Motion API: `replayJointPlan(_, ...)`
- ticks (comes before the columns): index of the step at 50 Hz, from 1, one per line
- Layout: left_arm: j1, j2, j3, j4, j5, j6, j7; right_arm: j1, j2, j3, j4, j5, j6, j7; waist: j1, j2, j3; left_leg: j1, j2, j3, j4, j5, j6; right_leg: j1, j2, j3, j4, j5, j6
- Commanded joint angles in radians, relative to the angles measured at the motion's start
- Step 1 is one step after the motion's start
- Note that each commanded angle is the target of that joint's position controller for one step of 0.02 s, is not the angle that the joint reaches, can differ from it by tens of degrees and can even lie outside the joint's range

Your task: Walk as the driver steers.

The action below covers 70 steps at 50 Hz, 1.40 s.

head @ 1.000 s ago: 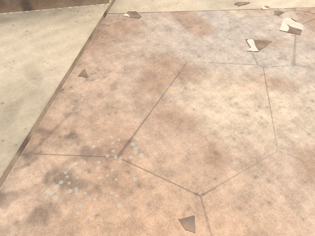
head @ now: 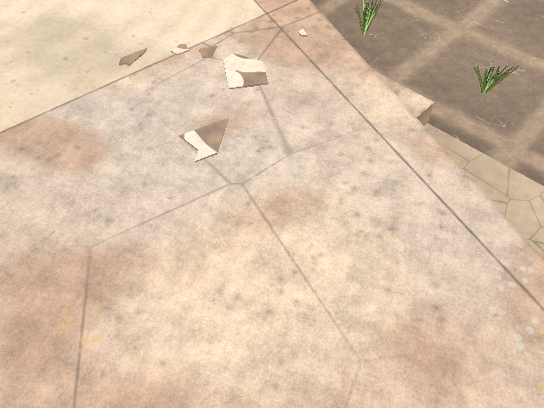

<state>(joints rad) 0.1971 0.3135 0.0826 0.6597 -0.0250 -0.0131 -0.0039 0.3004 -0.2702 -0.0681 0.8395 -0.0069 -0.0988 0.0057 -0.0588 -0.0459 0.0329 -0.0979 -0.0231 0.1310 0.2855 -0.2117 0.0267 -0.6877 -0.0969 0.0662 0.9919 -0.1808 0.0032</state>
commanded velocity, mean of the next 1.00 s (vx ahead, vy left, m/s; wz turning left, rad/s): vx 0.50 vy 0.00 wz -0.03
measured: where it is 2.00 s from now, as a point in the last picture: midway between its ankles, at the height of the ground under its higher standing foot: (266, 210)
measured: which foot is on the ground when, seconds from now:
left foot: down 0.00-0.24, up 0.26-0.76, down 0.78-1.00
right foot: up 0.00-0.20, down 0.22-0.80, up 0.82-1.00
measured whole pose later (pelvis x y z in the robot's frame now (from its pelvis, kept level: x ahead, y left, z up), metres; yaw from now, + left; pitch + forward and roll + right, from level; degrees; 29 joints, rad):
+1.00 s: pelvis +0.58 -0.07 +0.00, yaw +3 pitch +2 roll +0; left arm 0.17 0.30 0.04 0.68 0.01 -0.10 0.00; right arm 0.29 -0.29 -0.06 0.72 0.01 -0.05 0.02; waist -0.03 -0.02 0.03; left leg -0.26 -0.12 -0.06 0.39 -0.16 0.10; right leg -0.61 -0.09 0.08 1.03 -0.31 0.04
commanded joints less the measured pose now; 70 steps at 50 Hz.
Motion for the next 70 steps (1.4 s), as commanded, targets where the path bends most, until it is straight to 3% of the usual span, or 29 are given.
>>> replayJointPlan(1,-0.051,0.017,-0.004,-0.08,0.001,-0.018,-0.018,-0.079,-0.163,-0.036,-0.071,0.004,-0.01,-0.007,0.013,0.11,0.0,0.026,0.262,-0.092,-0.136,0.289,0.143,-0.012,-0.019,-0.012,-0.149,0.158,-0.002)
replayJointPlan(7,-0.184,0.024,-0.005,-0.144,0.0,-0.02,-0.051,-0.013,-0.216,-0.052,-0.035,0.031,0.022,-0.011,-0.012,0.112,0.041,0.154,0.305,0.009,-0.071,0.44,0.103,0.041,0.027,-0.104,-0.343,0.108,-0.058)
replayJointPlan(9,-0.124,0.064,0.017,-0.143,0.006,-0.013,-0.052,-0.02,-0.249,-0.062,-0.038,0.041,0.034,-0.018,0.042,0.147,-0.016,0.188,0.305,0.048,0.075,0.775,0.083,0.166,0.094,-0.159,-0.357,0.001,-0.101)
replayJointPlan(11,0.165,0.156,0.072,-0.068,0.003,-0.003,-0.035,-0.032,-0.232,-0.053,-0.046,0.041,0.044,-0.026,0.202,0.113,-0.165,0.039,0.251,0.095,0.465,0.82,0.032,0.584,0.167,-0.163,-0.444,0.059,-0.172)
replayJointPlan(12,0.269,0.244,0.092,-0.043,-0.006,0.007,-0.013,0.013,-0.127,-0.018,-0.07,-0.012,0.038,-0.022,0.191,-0.104,-0.249,-0.268,0.178,0.091,0.801,0.132,-0.013,0.884,-0.042,0.153,-0.431,0.125,-0.241)
replayJointPlan(13,0.213,0.292,0.084,-0.085,-0.005,-0.012,-0.019,0.055,-0.074,0.011,-0.126,-0.006,0.004,-0.007,0.11,-0.248,-0.414,-0.603,-0.01,-0.105,1.091,-0.409,-0.047,1.11,-0.247,0.74,-0.623,-0.152,-0.445)
replayJointPlan(14,0.222,0.189,0.056,-0.082,0.003,-0.026,-0.028,-0.06,-0.18,-0.013,-0.126,0.038,-0.024,0.007,0.184,-0.075,-0.375,-0.707,0.049,-0.222,1.127,-0.331,-0.03,1.07,-0.24,0.691,-0.702,-0.204,-0.385)
replayJointPlan(15,0.191,0.153,0.042,-0.066,0.01,-0.038,-0.029,-0.108,-0.181,-0.011,-0.142,0.058,-0.036,0.013,0.167,-0.056,-0.234,-0.733,0.088,-0.2,1.072,-0.243,-0.01,0.94,-0.21,0.542,-0.704,-0.143,-0.344)
replayJointPlan(16,0.122,0.127,0.031,-0.067,0.011,-0.045,-0.029,-0.112,-0.165,-0.007,-0.13,0.041,-0.037,0.004,0.118,0.037,-0.15,-0.678,0.136,-0.197,0.988,-0.164,-0.011,0.78,-0.168,0.425,-0.705,-0.025,-0.308)
replayJointPlan(18,0.034,0.082,0.012,-0.079,0.029,-0.051,-0.022,-0.075,-0.168,-0.014,-0.108,0.015,-0.017,0.002,0.053,-0.003,-0.098,-0.545,0.181,-0.201,0.889,-0.089,-0.026,0.588,-0.11,0.29,-0.74,0.157,-0.283)
replayJointPlan(23,0.063,0.098,0.013,-0.021,0.031,-0.077,-0.007,-0.103,-0.112,-0.001,-0.097,0.014,0.025,0.0,0.055,0.008,-0.04,-0.58,0.189,-0.179,0.717,0.099,-0.072,0.522,-0.087,0.096,-0.823,0.323,-0.269)
replayJointPlan(28,0.095,0.107,0.009,0.026,0.037,-0.081,0.003,-0.222,-0.079,0.012,-0.123,0.029,0.015,0.02,0.115,0.001,0.016,-0.558,0.138,-0.16,0.432,0.375,-0.05,0.556,-0.064,-0.046,-0.866,0.239,-0.198)
replayJointPlan(33,0.149,0.117,0.017,0.084,0.026,-0.065,0.007,-0.312,-0.069,0.019,-0.178,0.03,0.01,0.053,0.152,0.014,0.057,-0.643,0.098,-0.148,0.301,0.305,-0.002,0.759,-0.136,-0.091,-0.813,0.333,-0.183)
replayJointPlan(37,0.116,0.16,0.029,0.08,0.022,-0.034,0.03,-0.219,-0.116,-0.003,-0.195,0.021,0.015,0.068,0.077,-0.05,-0.047,-0.482,-0.001,-0.046,0.299,0.087,0.066,0.849,-0.144,-0.141,-0.576,0.908,-0.133)
replayJointPlan(39,0.096,0.156,0.021,0.065,0.024,-0.026,0.047,0.051,-0.214,-0.052,-0.148,0.022,0.023,0.05,-0.072,-0.007,-0.203,-0.044,-0.007,-0.117,0.249,0.158,0.141,0.642,-0.088,-0.192,-0.166,0.866,-0.07)
replayJointPlan(40,0.206,0.049,-0.015,0.019,0.046,-0.051,0.034,0.143,-0.324,-0.081,-0.145,0.019,0.025,0.037,-0.027,0.227,-0.349,0.383,0.262,-0.606,0.248,0.095,0.331,0.202,0.074,-0.181,0.25,0.216,0.005)
replayJointPlan(41,0.179,0.048,-0.029,0.025,0.046,-0.087,0.013,0.158,-0.266,-0.062,-0.148,0.03,0.022,0.037,-0.046,0.242,-0.466,0.537,0.355,-0.969,0.081,0.013,0.409,-0.001,0.192,0.01,0.413,-0.388,0.014)
replayJointPlan(42,0.084,0.111,-0.013,-0.002,0.001,-0.113,-0.006,0.134,-0.211,-0.046,-0.149,0.024,0.025,0.031,-0.072,0.179,-0.351,0.478,0.326,-0.834,0.05,-0.055,0.345,-0.104,0.119,0.075,0.441,-0.334,-0.008)
replayJointPlan(43,0.02,0.109,-0.019,-0.025,-0.007,-0.128,-0.01,0.075,-0.189,-0.04,-0.161,0.024,0.027,0.026,-0.051,0.102,-0.23,0.326,0.289,-0.71,0.035,-0.032,0.306,-0.114,0.072,0.056,0.364,-0.252,-0.022)
replayJointPlan(45,0.0,0.113,-0.008,-0.029,0.031,-0.124,0.001,-0.032,-0.145,-0.023,-0.192,0.015,0.03,0.021,0.03,0.042,-0.091,0.041,0.222,-0.557,-0.011,0.157,0.274,-0.009,0.012,0.033,0.193,-0.175,-0.01)
replayJointPlan(49,0.037,0.07,-0.017,-0.028,0.044,-0.085,0.011,-0.067,-0.168,-0.03,-0.208,0.014,0.03,0.004,0.08,0.094,-0.058,-0.169,0.161,-0.432,-0.059,0.328,0.279,0.092,0.008,-0.01,0.011,-0.103,0.056)
replayJointPlan(53,-0.117,0.028,-0.036,-0.058,0.039,-0.089,0.008,-0.021,-0.192,-0.04,-0.188,0.029,0.042,-0.015,0.017,0.123,-0.048,-0.232,0.088,-0.358,-0.034,0.224,0.209,0.183,0.063,-0.028,-0.31,0.194,0.081)
replayJointPlan(57,-0.191,0.066,-0.023,-0.076,0.018,-0.105,-0.007,0.043,-0.188,-0.041,-0.167,0.036,0.059,-0.021,-0.01,0.144,-0.058,-0.139,0.125,-0.466,0.039,0.098,0.179,0.23,0.098,0.008,-0.463,0.227,0.069)
replayJointPlan(61,-0.04,0.121,0.014,-0.042,0.019,-0.122,-0.007,0.018,-0.148,-0.031,-0.182,0.027,0.064,-0.02,0.088,0.173,-0.102,-0.113,0.108,-0.528,0.219,0.096,0.116,0.451,0.081,0.008,-0.547,0.123,-0.012)
replayJointPlan(62,0.087,0.169,0.03,-0.033,0.038,-0.127,0.002,0.019,-0.087,-0.009,-0.199,0.017,0.059,-0.016,0.146,0.091,-0.215,-0.198,0.051,-0.455,0.456,0.027,0.078,0.668,-0.061,0.137,-0.539,0.059,-0.075)
replayJointPlan(63,0.189,0.261,0.052,-0.004,0.055,-0.114,0.004,0.149,-0.018,0.013,-0.23,0.033,0.047,-0.015,0.105,-0.211,-0.345,-0.525,-0.093,-0.303,0.796,-0.327,0.008,0.996,-0.292,0.568,-0.611,-0.13,-0.238)
replayJointPlan(64,0.207,0.203,0.044,0.006,0.029,-0.106,-0.004,0.159,-0.104,0.002,-0.22,0.047,0.044,-0.016,0.119,-0.241,-0.323,-0.691,-0.022,-0.301,0.969,-0.376,-0.008,1.003,-0.344,0.769,-0.679,-0.384,-0.267)
replayJointPlan(66,0.119,0.106,0.014,-0.011,0.032,-0.095,0.003,-0.003,-0.176,-0.022,-0.233,0.031,0.056,-0.018,0.145,-0.056,-0.12,-0.711,0.049,-0.269,1.022,-0.204,-0.02,0.789,-0.247,0.469,-0.697,-0.275,-0.187)
replayJointPlan(70,0.057,0.057,-0.002,0.016,0.035,-0.096,0.007,-0.033,-0.112,-0.022,-0.256,0.037,0.071,-0.001,0.089,-0.086,-0.03,-0.611,0.116,-0.238,0.902,-0.096,-0.028,0.587,-0.15,0.176,-0.78,0.016,-0.169)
